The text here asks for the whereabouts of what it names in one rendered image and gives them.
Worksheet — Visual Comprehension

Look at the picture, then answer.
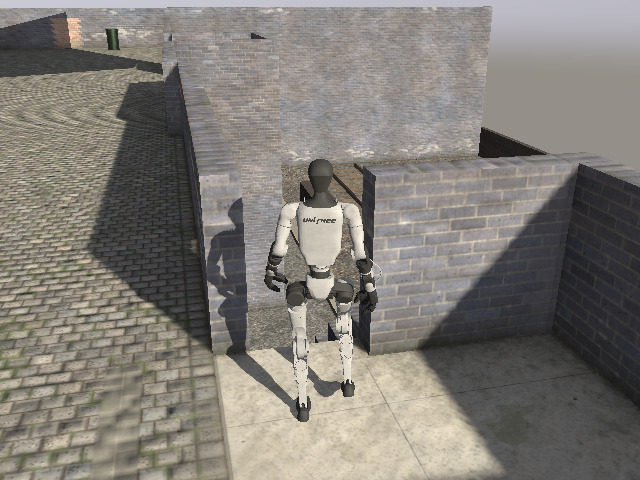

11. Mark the right robot foot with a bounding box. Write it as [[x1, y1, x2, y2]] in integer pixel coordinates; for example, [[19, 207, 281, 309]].
[[341, 379, 355, 397]]

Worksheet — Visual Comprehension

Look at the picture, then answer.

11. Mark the robot left hand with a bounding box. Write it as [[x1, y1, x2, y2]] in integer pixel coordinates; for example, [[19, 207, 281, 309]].
[[264, 272, 288, 292]]

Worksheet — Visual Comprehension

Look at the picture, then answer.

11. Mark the left robot upper arm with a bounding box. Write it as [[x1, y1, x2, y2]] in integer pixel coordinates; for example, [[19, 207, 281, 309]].
[[272, 202, 300, 257]]

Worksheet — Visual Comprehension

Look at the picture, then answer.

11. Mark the robot right forearm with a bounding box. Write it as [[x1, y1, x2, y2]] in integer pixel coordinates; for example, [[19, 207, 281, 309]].
[[356, 245, 376, 292]]

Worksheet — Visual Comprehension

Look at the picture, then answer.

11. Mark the robot left forearm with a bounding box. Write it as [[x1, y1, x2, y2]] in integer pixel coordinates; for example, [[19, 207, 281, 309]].
[[265, 241, 283, 276]]

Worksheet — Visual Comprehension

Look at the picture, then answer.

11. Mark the right robot upper arm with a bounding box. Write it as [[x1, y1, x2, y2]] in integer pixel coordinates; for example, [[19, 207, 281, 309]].
[[341, 202, 366, 260]]

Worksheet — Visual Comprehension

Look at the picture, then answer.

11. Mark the humanoid robot head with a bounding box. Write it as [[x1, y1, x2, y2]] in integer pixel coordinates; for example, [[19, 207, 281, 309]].
[[303, 159, 338, 208]]

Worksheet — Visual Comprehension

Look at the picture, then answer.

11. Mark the robot right hand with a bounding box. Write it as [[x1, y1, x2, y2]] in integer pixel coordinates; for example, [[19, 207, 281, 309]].
[[354, 288, 378, 314]]

